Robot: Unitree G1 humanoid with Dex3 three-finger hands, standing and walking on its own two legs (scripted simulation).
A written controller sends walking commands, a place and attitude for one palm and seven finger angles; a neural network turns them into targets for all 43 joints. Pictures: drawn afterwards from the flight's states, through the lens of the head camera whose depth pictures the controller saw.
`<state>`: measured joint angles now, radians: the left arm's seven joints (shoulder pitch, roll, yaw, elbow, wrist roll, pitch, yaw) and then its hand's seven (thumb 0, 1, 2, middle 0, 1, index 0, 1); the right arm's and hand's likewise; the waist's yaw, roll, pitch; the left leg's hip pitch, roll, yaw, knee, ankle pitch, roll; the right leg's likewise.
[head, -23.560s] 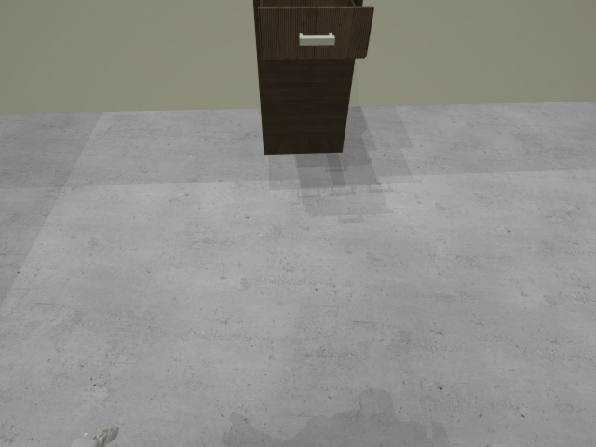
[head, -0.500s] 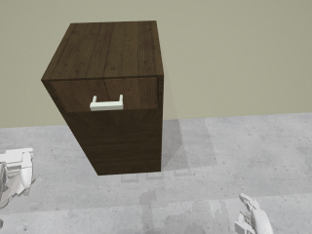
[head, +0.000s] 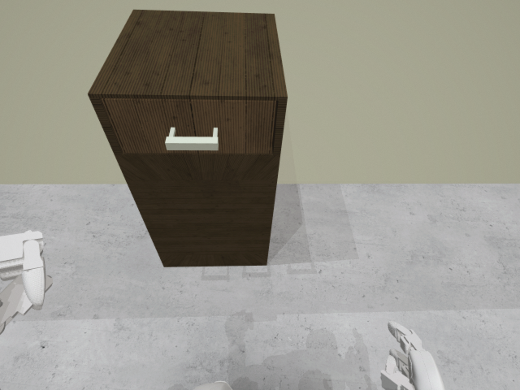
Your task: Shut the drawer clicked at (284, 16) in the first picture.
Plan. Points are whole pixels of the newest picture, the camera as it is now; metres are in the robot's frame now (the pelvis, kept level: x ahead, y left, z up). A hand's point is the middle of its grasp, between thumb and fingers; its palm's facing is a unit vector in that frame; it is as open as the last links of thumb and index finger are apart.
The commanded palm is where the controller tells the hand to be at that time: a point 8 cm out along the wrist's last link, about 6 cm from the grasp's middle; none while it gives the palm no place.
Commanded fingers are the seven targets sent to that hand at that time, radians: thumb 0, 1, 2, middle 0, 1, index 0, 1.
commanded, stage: step back with the hand held close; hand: left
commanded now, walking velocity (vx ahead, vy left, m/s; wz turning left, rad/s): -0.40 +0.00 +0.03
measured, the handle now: (193, 137) +0.64 +0.19 -0.02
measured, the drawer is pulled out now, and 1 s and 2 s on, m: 0.00 0.00 0.00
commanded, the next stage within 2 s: stop stepping back and stand still in 0.62 s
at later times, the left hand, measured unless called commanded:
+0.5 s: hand (49, 367) +0.12 +0.19 +0.18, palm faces +0.19 -0.81 -0.55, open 3.2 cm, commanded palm +0.06 +0.25 +0.19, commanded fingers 0.00 0.90 0.90 -1.40 -1.60 -1.40 -1.60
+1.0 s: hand out of the picture +0.00 +0.25 +0.17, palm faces +0.41 -0.82 -0.41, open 3.2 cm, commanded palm -0.06 +0.28 +0.19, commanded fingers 0.00 0.90 0.90 -1.40 -1.60 -1.40 -1.60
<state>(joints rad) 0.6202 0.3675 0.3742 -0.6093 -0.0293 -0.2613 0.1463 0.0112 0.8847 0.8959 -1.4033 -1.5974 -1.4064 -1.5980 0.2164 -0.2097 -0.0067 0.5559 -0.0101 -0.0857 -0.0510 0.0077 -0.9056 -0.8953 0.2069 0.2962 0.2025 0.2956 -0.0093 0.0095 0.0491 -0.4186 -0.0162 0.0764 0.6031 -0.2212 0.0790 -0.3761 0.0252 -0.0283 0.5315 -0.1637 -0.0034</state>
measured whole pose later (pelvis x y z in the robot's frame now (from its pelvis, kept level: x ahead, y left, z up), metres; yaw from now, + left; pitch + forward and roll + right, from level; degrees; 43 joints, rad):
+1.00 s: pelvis -0.19 +0.00 +0.01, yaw +1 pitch +0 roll +0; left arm 0.59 0.39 0.39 -0.58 -0.03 -0.22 0.16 0.01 0.88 0.90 -1.41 -1.60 -1.41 -1.60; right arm 0.25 -0.17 0.01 0.64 0.00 -0.12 -0.08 0.01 -0.91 -0.90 0.20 0.30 0.20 0.30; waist 0.00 -0.07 0.02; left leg -0.30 -0.03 0.02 0.54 -0.24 0.03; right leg -0.29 -0.01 0.00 0.58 -0.31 0.02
